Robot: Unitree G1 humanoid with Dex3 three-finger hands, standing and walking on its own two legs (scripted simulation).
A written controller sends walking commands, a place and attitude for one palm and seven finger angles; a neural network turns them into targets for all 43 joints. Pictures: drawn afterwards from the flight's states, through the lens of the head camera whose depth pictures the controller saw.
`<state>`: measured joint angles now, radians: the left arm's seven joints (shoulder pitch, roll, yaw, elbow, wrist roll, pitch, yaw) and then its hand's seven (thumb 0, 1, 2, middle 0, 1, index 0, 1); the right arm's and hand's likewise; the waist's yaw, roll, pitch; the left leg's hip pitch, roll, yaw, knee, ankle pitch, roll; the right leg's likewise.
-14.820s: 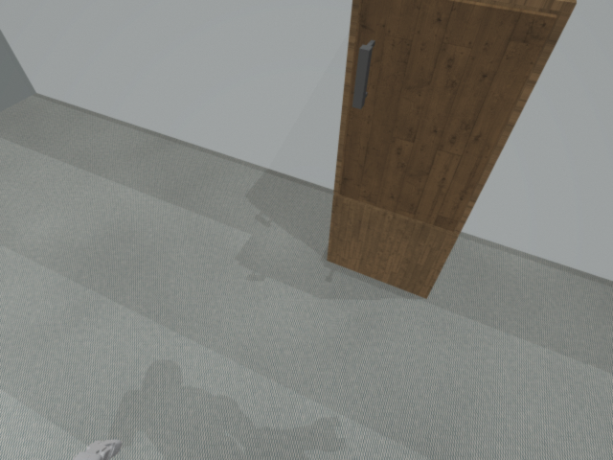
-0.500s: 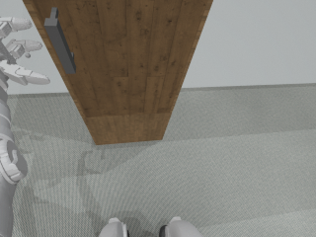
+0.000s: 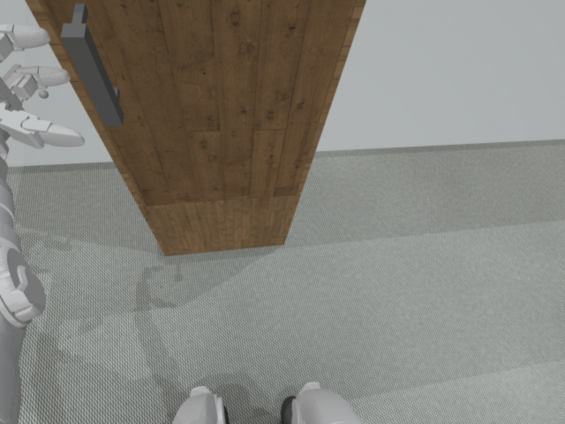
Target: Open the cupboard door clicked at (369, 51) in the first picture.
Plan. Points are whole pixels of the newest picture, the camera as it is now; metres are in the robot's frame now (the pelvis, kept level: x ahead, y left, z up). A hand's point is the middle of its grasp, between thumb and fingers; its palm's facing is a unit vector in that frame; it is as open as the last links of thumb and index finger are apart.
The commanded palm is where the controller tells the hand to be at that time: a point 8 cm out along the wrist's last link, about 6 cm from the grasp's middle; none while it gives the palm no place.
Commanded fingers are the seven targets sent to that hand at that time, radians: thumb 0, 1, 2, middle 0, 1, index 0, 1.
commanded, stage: slide the fingers in behind the handle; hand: left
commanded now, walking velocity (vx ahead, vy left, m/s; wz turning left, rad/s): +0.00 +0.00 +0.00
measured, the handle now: (98, 69) +0.56 +0.20 +0.11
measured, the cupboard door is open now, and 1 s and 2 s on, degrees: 0 0 0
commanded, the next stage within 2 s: move the hooked fingers beside the handle in 1.30 s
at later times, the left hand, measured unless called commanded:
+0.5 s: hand (61, 96) +0.52 +0.23 +0.11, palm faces +0.08 -1.00 +0.00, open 14.5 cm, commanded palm +0.50 +0.25 +0.11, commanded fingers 0.00 -0.50 0.30 -0.30 -1.20 -0.30 -1.20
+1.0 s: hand (73, 101) +0.51 +0.22 +0.11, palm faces +0.11 -0.99 +0.00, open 15.2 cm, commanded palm +0.49 +0.23 +0.11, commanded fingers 0.00 -0.50 0.30 -0.30 -1.20 -0.30 -1.20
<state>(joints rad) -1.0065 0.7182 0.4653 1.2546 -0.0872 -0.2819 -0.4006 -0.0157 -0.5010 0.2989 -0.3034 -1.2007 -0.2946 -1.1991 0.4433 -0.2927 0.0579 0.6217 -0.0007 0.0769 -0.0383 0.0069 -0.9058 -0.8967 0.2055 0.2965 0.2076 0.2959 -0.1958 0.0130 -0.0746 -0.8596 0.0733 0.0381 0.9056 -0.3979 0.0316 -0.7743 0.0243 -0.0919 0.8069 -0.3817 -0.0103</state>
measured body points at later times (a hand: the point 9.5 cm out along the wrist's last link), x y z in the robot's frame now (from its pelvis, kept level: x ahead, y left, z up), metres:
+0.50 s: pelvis +0.01 +0.00 +0.00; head +0.12 +0.03 +0.44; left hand +0.51 +0.28 +0.11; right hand +0.00 -0.26 -0.11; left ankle +0.01 +0.10 -0.69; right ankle -0.01 -0.12 -0.69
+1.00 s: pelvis +0.01 -0.01 +0.00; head +0.12 +0.02 +0.44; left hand +0.50 +0.27 +0.11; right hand +0.02 -0.27 -0.11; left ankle +0.01 +0.10 -0.69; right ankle -0.01 -0.12 -0.69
